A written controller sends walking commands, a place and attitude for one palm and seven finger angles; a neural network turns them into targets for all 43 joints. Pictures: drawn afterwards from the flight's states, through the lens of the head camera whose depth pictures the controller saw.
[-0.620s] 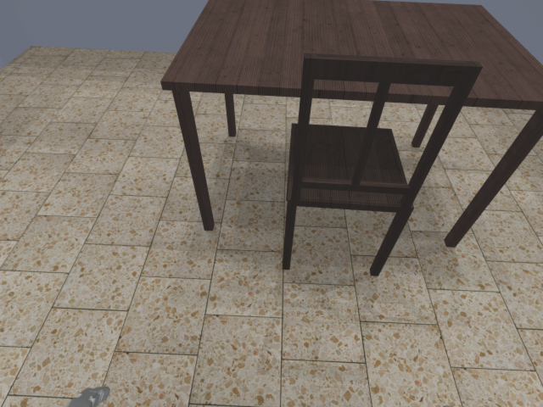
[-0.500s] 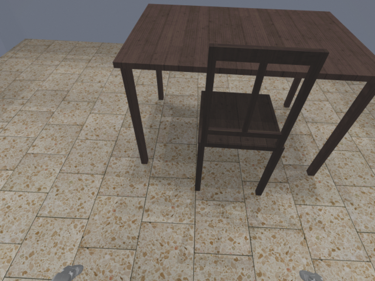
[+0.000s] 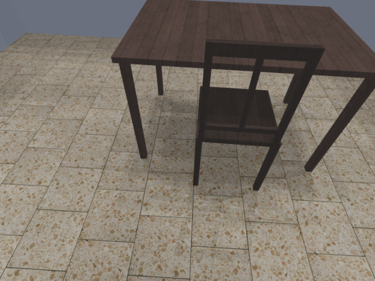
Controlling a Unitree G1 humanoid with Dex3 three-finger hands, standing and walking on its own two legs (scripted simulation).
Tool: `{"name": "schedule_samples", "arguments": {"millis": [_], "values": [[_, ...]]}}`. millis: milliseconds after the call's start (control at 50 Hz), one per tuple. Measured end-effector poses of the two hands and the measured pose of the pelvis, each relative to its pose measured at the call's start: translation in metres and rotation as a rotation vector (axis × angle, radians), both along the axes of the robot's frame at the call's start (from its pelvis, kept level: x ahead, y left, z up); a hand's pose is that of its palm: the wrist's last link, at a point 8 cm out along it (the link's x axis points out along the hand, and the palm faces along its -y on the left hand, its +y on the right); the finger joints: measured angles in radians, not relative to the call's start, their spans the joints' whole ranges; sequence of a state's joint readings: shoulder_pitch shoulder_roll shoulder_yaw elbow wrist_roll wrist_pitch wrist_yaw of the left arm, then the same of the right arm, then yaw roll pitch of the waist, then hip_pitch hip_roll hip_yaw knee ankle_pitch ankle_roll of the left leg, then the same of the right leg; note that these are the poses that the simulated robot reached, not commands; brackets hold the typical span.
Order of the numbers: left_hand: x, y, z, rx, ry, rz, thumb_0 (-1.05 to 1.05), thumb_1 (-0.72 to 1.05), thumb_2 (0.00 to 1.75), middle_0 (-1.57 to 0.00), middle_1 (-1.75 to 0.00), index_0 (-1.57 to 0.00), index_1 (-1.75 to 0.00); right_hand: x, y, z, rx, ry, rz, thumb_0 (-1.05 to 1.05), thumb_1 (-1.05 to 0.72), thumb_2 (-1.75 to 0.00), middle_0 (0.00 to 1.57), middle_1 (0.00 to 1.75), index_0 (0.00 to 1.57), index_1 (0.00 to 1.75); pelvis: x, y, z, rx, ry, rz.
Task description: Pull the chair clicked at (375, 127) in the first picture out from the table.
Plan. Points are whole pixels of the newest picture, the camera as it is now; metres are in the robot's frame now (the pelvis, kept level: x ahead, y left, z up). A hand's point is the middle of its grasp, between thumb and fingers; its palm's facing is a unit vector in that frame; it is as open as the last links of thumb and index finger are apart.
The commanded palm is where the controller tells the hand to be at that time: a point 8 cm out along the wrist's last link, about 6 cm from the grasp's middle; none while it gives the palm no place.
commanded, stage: stand and wait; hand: left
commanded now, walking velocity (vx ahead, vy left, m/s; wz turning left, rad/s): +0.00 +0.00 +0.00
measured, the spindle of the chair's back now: (249, 96) +0.80 -0.20 -0.08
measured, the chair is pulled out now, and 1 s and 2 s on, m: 0.00 0.00 0.00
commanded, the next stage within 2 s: look at it before walking up in 0.20 s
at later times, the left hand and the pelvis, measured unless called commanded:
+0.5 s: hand out of the picture +0.07 +0.23 -0.16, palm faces -0.02 -0.95 -0.32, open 7.4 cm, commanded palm none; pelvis +0.00 +0.00 +0.00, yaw +0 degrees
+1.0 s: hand out of the picture +0.07 +0.24 -0.16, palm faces -0.02 -0.95 -0.32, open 7.4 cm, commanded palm none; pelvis +0.00 +0.00 +0.00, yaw -1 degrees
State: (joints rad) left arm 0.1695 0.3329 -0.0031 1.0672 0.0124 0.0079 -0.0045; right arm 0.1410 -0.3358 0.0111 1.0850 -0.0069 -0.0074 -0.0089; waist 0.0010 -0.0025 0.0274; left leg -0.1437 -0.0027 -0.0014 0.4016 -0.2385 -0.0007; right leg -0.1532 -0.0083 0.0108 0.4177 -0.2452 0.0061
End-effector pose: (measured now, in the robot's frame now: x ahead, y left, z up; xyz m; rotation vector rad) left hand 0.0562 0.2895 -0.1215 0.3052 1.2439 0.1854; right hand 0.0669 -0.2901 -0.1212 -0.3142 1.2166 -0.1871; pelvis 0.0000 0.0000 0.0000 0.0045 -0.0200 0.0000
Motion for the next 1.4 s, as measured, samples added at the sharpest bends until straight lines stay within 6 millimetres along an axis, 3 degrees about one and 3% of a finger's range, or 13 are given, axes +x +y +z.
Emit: {"name": "schedule_samples", "arguments": {"millis": [200, 440, 1060, 1140, 1240, 1360, 1400], "values": [[0.002, -0.005, 0.002, -0.002, -0.013, -0.001, 0.00, 0.91, 0.89, -0.20, -0.29, -0.20, -0.29, -0.011, 0.001, -0.003, 0.015, 0.018, -0.012, 0.00, -0.91, -0.90, 0.20, 0.30, 0.20, 0.30, -0.003, -0.003, 0.001, 0.000, -0.001, 0.000], [0.011, -0.010, 0.002, -0.012, -0.039, -0.010, 0.00, 0.91, 0.89, -0.20, -0.29, -0.20, -0.29, -0.006, 0.001, -0.001, 0.017, -0.006, -0.012, 0.00, -0.91, -0.90, 0.20, 0.30, 0.20, 0.30, -0.004, -0.004, 0.002, 0.000, 0.002, -0.003], [0.009, -0.006, -0.001, -0.004, 0.000, -0.001, 0.00, 0.91, 0.90, -0.20, -0.29, -0.20, -0.29, 0.005, 0.003, 0.001, 0.005, -0.027, -0.032, 0.00, -0.91, -0.90, 0.20, 0.30, 0.20, 0.30, 0.002, -0.002, 0.001, 0.000, 0.006, -0.038], [0.007, -0.015, -0.008, -0.018, 0.025, -0.024, 0.00, 0.91, 0.90, -0.20, -0.29, -0.20, -0.29, -0.005, 0.010, -0.005, 0.024, -0.047, -0.076, 0.00, -0.91, -0.90, 0.20, 0.30, 0.20, 0.30, -0.002, -0.003, -0.003, 0.006, 0.007, -0.077], [0.006, -0.034, -0.018, -0.042, 0.055, -0.067, 0.00, 0.91, 0.90, -0.20, -0.29, -0.20, -0.29, -0.030, 0.016, -0.019, 0.069, -0.044, -0.140, 0.00, -0.91, -0.90, 0.20, 0.30, 0.20, 0.30, -0.010, -0.010, -0.011, 0.030, 0.001, -0.139], [0.007, -0.069, -0.021, -0.041, 0.048, -0.122, 0.00, 0.91, 0.90, -0.20, -0.29, -0.20, -0.29, -0.065, 0.004, -0.048, 0.129, -0.010, -0.231, 0.00, -0.91, -0.90, 0.20, 0.30, 0.20, 0.30, -0.017, -0.030, -0.025, 0.027, -0.007, -0.208], [0.004, -0.079, -0.018, -0.040, 0.040, -0.123, 0.00, 0.91, 0.90, -0.20, -0.29, -0.20, -0.29, -0.074, 0.000, -0.050, 0.135, 0.015, -0.253, 0.00, -0.91, -0.90, 0.20, 0.30, 0.20, 0.30, -0.019, -0.034, -0.023, 0.022, -0.006, -0.209]]}}
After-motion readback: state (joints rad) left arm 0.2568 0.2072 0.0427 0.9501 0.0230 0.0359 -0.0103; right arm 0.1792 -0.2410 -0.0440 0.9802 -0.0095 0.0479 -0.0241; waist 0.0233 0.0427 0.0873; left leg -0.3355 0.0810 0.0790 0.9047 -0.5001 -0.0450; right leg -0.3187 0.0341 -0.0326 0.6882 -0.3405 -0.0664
